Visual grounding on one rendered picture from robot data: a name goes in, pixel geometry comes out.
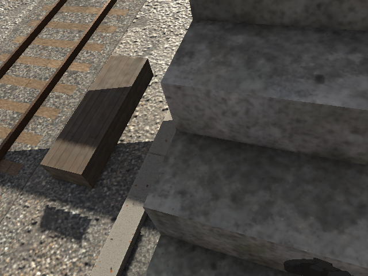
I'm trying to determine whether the right robot hand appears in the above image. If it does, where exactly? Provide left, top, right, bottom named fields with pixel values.
left=283, top=258, right=353, bottom=276

